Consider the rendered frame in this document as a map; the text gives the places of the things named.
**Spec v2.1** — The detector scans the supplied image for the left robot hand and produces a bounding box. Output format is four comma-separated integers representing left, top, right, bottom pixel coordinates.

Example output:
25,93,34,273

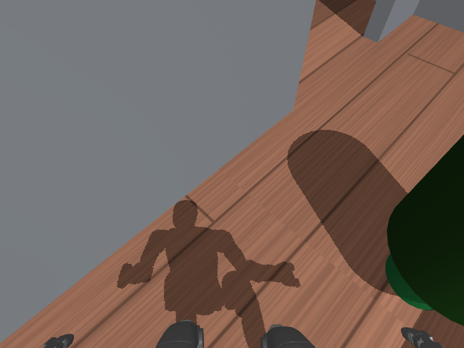
43,333,74,348

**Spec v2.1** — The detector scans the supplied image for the right robot hand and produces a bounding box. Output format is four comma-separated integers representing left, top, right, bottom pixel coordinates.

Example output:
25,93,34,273
401,327,444,348

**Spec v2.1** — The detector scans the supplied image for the potted plant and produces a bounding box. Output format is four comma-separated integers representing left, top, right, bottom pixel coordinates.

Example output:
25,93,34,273
385,135,464,326

